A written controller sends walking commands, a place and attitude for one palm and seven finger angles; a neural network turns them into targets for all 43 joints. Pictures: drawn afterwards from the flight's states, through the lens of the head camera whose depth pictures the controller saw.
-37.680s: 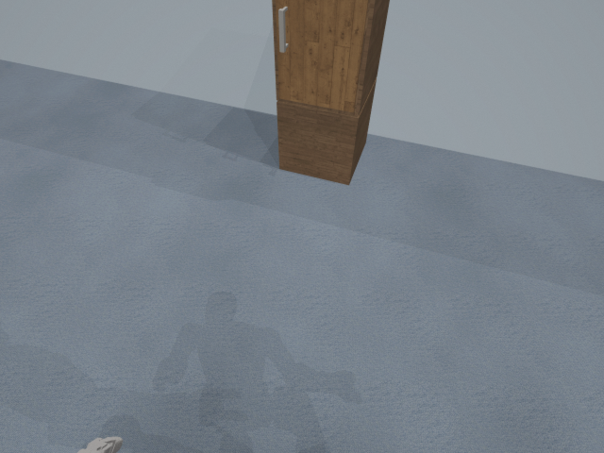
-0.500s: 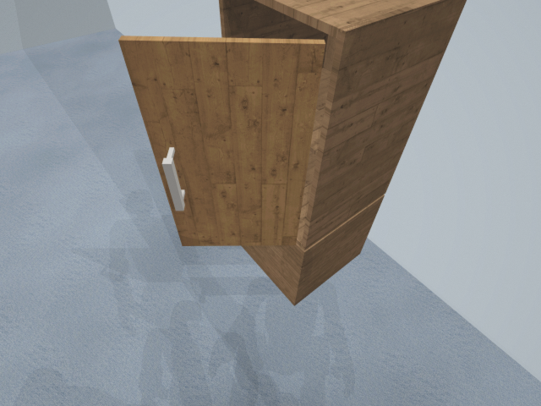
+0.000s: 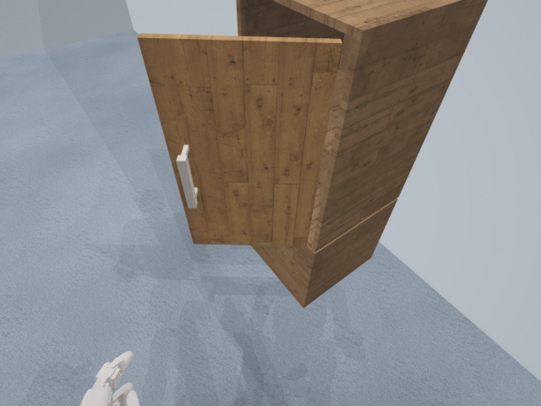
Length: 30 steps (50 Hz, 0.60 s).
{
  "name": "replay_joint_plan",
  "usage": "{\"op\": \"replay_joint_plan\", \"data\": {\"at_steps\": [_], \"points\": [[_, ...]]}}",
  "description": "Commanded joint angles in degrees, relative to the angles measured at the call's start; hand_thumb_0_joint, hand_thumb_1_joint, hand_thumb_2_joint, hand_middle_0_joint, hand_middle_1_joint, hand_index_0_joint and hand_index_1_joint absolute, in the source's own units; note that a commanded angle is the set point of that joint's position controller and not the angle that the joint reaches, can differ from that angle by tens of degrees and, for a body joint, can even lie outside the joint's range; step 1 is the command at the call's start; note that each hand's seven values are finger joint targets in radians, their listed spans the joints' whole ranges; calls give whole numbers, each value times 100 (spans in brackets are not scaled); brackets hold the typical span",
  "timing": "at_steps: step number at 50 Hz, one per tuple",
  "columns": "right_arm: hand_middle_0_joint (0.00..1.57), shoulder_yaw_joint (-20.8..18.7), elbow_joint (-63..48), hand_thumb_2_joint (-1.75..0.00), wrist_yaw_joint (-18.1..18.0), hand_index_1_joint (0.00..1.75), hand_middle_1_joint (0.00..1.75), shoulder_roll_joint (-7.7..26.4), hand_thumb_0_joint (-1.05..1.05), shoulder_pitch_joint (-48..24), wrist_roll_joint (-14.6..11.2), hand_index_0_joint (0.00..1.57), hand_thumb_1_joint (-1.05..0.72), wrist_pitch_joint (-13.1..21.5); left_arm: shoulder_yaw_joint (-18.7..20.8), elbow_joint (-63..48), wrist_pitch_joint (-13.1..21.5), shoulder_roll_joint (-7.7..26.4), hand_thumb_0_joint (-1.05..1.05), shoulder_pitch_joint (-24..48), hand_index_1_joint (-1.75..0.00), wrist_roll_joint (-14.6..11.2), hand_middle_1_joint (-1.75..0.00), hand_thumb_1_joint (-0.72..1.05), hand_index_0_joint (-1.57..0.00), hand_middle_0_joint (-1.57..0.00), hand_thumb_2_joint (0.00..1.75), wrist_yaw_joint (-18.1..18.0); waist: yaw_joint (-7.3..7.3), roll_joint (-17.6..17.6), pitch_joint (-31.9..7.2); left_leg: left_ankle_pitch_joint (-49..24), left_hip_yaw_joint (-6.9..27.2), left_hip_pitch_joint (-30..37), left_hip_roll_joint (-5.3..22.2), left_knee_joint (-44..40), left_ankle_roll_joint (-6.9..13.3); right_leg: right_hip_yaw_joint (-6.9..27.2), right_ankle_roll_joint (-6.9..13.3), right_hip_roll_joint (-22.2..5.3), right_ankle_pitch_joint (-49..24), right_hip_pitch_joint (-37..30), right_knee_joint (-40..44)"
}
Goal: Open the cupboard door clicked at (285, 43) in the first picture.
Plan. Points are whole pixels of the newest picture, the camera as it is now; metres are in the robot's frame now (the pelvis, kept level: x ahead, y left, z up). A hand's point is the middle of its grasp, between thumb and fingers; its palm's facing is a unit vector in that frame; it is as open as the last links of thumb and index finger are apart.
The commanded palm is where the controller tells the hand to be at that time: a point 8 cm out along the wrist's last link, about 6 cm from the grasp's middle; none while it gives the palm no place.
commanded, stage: raise the hand with hooked fingers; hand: left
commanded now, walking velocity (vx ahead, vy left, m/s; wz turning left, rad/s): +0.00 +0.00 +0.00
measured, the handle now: (189, 177) +0.58 +0.21 -0.04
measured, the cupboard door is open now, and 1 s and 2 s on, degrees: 53 53 53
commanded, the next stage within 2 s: move the hooked fingers beside the handle in 1.96 s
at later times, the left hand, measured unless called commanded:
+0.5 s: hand (153, 384) +0.17 +0.18 -0.05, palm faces +0.03 -1.00 -0.08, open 9.9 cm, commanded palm +0.15 +0.24 -0.05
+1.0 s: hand (127, 347) +0.22 +0.23 -0.05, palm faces +0.03 -1.00 -0.05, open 12.8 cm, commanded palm +0.20 +0.29 -0.04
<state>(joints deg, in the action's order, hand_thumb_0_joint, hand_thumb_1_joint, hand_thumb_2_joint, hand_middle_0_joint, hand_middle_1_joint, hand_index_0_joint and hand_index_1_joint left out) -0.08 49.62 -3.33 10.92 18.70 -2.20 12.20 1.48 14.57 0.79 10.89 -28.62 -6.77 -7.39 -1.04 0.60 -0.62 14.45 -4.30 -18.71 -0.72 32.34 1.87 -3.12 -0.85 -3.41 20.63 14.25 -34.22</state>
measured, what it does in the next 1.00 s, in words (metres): lowers itself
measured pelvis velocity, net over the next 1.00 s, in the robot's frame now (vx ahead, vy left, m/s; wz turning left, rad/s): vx -0.04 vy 0.00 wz -0.01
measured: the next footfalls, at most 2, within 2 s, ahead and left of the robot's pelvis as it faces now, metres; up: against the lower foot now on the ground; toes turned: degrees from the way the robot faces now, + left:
none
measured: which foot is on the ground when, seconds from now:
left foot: down 0.00-1.00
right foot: down 0.00-1.00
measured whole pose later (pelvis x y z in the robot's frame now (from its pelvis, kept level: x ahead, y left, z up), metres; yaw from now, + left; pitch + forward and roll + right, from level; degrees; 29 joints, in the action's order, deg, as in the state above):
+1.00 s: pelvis -0.04 +0.00 -0.08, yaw -1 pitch +16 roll -3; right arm -0.8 33.0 -3.4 14.9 13.9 -1.3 11.5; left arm 18.2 12.0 25.6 17.3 -12.3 -19.1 21.3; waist -0.8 -0.7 -7.9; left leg 26.0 -0.8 -57.4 3.3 67.3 1.6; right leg -5.2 0.2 -0.8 31.2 50.2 -65.7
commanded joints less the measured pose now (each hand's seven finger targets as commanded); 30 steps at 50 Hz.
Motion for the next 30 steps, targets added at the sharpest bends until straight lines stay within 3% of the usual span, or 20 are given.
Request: {"op": "replay_joint_plan", "data": {"at_steps": [1, 3, 4, 5, 6, 7, 9, 12, 15, 16, 18, 20, 22, 24, 26, 27, 30], "points": [[20, -385, -1454, -90, 16, 30, 30, 1047, 0, -789, 126, 20, -90, 606, 53, -541, 1577, -374, 0, 407, -42, -213, -42, 71, -21, -21, 82, 563, -143, 898, 189, 436, 737, -878, 159, 479, -183, -480, 183, 422, 173, 2214, -342], [20, -498, -1725, -90, 181, 30, 30, 978, 0, -973, 242, 20, -90, 625, 375, -191, 2540, -380, 0, -255, -45, -417, -45, 67, -22, -22, 80, 1237, 284, 1277, -494, 265, 598, -1606, 132, 1314, -246, -417, 243, 448, 354, 2770, -1171], [20, -546, -1877, -90, 261, 30, 30, 981, 0, -1070, 255, 20, -90, 613, 536, -174, 3001, -256, 0, -420, -47, -534, -47, 64, -22, -22, 79, 1634, 410, 1153, -718, 233, 527, -1958, 96, 1652, -268, -327, 275, 435, 299, 2901, -1500], [20, -585, -2019, -90, 332, 30, 30, 996, 0, -1175, 239, 20, -90, 610, 717, -210, 3446, -51, 0, -323, -48, -628, -48, 62, -22, -22, 78, 2040, 435, 837, -918, 188, 483, -2245, 65, 2010, -277, -206, 309, 413, 177, 3058, -1806], [20, -630, -2139, -90, 414, 30, 30, 999, 0, -1121, 197, 20, -90, 590, 1056, -54, 3727, 343, 0, -283, -50, -642, -50, 60, -22, -22, 77, 2426, 546, 205, -1097, 69, 462, -2392, 47, 2307, -285, -30, 386, 374, -25, 3104, -2126], [20, -653, -2432, -90, 435, 30, 30, 1036, 0, -1216, 192, 20, -90, 549, 1279, -397, 3764, 581, 0, -192, -51, -729, -51, 57, -22, -22, 76, 2607, 618, -23, -1433, 117, 392, -2484, 20, 2424, -249, 15, 379, 350, -34, 3051, -2273], [20, -638, -2853, -90, 363, 30, 30, 1041, 0, -1393, 104, 20, -90, 396, 1453, -919, 3372, 740, 0, 32, -54, -936, -54, 53, -23, -23, 74, 2710, 647, -5, -1829, 404, 247, -2655, -30, 2556, -154, 213, 301, 354, 203, 2902, -2240], [20, -577, -3056, -90, 192, 30, 30, 963, 0, -1253, 76, 20, -90, 225, 1626, -2238, 3018, 1005, 0, 860, -58, -1116, -58, 46, -23, -23, 71, 2478, 452, -395, -2149, 509, 337, -2681, 46, 2776, -71, 511, 229, 388, 480, 2932, -2085], [20, -504, -2853, -90, 53, 30, 30, 850, 0, -986, 131, 20, -90, 221, 1445, -3253, 3270, 1003, 0, 1462, -63, -1004, -63, 39, -24, -24, 68, 2196, 92, -684, -2133, 297, 454, -2571, 166, 3058, 9, 561, 205, 418, 223, 3192, -2071], [20, -463, -2759, -90, 7, 30, 30, 887, 0, -909, 164, 20, -90, 226, 1427, -3397, 3364, 1112, 0, 1769, -64, -989, -64, 36, -24, -24, 67, 2202, -47, -570, -2069, 327, 527, -2662, 198, 3190, 22, 535, 213, 469, 264, 3371, -2151], [20, -412, -2553, -90, -64, 30, 30, 904, 0, -879, 165, 20, -90, 313, 1200, -3048, 3451, 968, 0, 1854, -68, -968, -68, 32, -24, -24, 65, 2351, -224, -558, -1841, 496, 563, -2855, 234, 3358, 23, 568, 188, 457, 514, 3674, -2108], [20, -362, -2429, -90, -113, 30, 30, 964, 0, -892, 131, 20, -90, 394, 1205, -2591, 3348, 1042, 0, 1783, -70, -1073, -70, 27, -25, -25, 63, 2626, -236, -504, -1777, 709, 587, -3113, 234, 3430, 18, 657, 170, 446, 854, 3704, -2014], [20, -326, -2393, -90, -172, 30, 30, 1021, 0, -913, 59, 20, -90, 393, 1389, -2006, 3019, 1178, 0, 1750, -74, -1224, -74, 22, -25, -25, 61, 2925, -184, -157, -1767, 810, 590, -3341, 227, 3465, 21, 798, 126, 408, 1139, 3559, -1862], [20, -336, -2443, -90, -198, 30, 30, 1028, 0, -947, 21, 20, -90, 400, 1669, -1831, 2653, 1333, 0, 1524, -76, -1355, -76, 18, -25, -25, 59, 3074, 17, -200, -2100, 701, 548, -3294, 203, 3367, 25, 915, 85, 324, 1093, 3158, -1742], [20, -328, -2485, -90, -193, 30, 30, 986, 0, -1001, 5, 20, -90, 349, 2072, -1605, 2329, 1558, 0, 1329, -80, -1470, -80, 13, -25, -25, 57, 3065, 232, -122, -2204, 544, 558, -3303, 189, 3262, 10, 956, 56, 285, 905, 2812, -1709], [20, -321, -2498, -90, -183, 30, 30, 965, 0, -980, 12, 20, -90, 334, 2105, -1755, 2287, 1536, 0, 1407, -81, -1490, -81, 11, -26, -26, 56, 3031, 208, -68, -2311, 444, 550, -3252, 193, 3226, 18, 954, 11, 236, 662, 2714, -1715], [20, -344, -2435, -90, -161, 30, 30, 909, 0, -955, 37, 20, -90, 292, 2341, -1628, 2368, 1570, 0, 1448, -86, -1496, -86, 4, -26, -26, 53, 2825, 235, 154, -2159, 386, 564, -3301, 208, 3113, -12, 917, -49, 202, 441, 2687, -1734]]}}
